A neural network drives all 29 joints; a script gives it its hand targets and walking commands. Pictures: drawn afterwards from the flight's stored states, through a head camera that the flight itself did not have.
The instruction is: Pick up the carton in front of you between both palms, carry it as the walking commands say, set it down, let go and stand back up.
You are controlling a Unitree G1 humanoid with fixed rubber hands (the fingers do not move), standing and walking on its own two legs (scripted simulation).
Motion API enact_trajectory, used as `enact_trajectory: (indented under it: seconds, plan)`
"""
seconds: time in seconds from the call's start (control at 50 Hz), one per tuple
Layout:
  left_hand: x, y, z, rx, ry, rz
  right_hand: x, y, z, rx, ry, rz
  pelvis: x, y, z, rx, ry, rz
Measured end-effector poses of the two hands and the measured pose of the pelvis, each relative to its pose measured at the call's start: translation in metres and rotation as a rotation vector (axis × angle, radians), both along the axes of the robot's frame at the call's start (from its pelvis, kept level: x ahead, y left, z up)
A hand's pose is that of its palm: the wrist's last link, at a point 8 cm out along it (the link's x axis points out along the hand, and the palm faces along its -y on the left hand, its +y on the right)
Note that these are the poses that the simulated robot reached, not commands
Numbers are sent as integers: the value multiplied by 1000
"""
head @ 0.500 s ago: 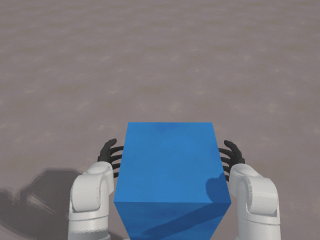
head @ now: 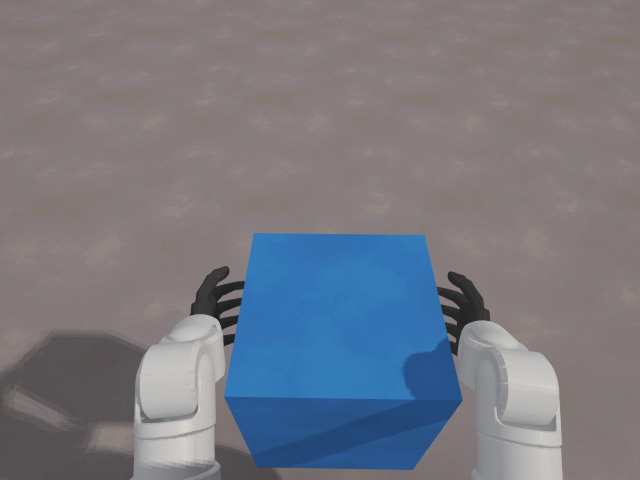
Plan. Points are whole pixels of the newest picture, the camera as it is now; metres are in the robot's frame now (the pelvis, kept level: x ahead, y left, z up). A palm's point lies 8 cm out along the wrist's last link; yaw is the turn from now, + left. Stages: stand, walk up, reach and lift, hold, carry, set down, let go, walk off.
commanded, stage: carry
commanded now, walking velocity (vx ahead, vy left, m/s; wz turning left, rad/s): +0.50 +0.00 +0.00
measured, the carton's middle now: (336, 356) +0.27 +0.00 -0.01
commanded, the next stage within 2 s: none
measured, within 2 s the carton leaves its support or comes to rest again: neither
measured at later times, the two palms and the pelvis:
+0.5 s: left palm (267, 152) +0.59 +0.11 +0.06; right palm (439, 155) +0.62 -0.18 +0.06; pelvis +0.34 -0.05 -0.01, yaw +5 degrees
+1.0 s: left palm (260, 57) +0.95 +0.17 +0.06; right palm (392, 59) +0.94 -0.13 +0.07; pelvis +0.68 +0.01 -0.01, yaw +0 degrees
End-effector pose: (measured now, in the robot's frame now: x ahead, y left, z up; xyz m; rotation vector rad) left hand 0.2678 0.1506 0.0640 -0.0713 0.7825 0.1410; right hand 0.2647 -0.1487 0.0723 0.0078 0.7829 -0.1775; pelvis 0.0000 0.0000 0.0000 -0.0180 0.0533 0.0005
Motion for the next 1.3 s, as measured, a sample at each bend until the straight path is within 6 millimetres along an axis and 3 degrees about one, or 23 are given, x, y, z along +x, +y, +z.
enact_trajectory:
  seconds: [0.12,0.24,0.32,0.4,0.48,0.58,0.68,0.78,0.84,0.92,1.02,1.16,1.3]
  plan:
    - [68,6,22,6,-61,9,73,6,23,-3,-60,18,73,2,12,-13,8,16]
    - [148,2,38,16,-128,41,160,2,35,10,-127,49,159,-9,6,1,3,28]
    - [210,-12,31,34,-130,52,226,-11,22,31,-130,57,225,-23,-9,17,-5,40]
    - [275,-28,12,66,-95,57,294,-27,-6,69,-95,58,287,-40,-25,0,-15,58]
    - [316,-35,0,62,8,76,340,-34,-17,65,7,77,328,-52,-10,23,0,81]
    - [368,-36,11,69,3,94,398,-34,-8,64,2,104,384,-57,7,46,15,72]
    - [432,-34,28,70,-57,79,458,-33,9,60,-58,93,449,-51,12,51,18,58]
    - [508,-25,38,63,-122,51,525,-24,21,57,-124,62,522,-35,4,39,9,49]
    - [558,-14,32,50,-138,40,572,-13,19,47,-139,49,571,-22,-7,29,2,40]
    - [628,5,9,14,-127,28,637,5,5,18,-127,32,636,-1,-27,40,-16,18]
    - [689,16,-3,1,-10,3,690,16,-4,10,-10,2,688,16,-8,12,-2,-4]
    - [770,25,16,1,-45,-1,772,25,18,-1,-44,10,771,23,11,-17,13,14]
    - [862,25,33,10,-122,41,875,25,32,9,-121,52,871,13,6,-6,9,29]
